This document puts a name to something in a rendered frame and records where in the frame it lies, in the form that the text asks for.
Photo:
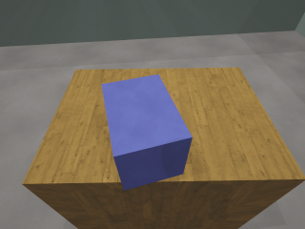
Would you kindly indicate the carton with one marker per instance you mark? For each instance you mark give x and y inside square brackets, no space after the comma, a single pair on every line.
[150,140]

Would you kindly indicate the pedestal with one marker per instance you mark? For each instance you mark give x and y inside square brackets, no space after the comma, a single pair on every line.
[237,166]

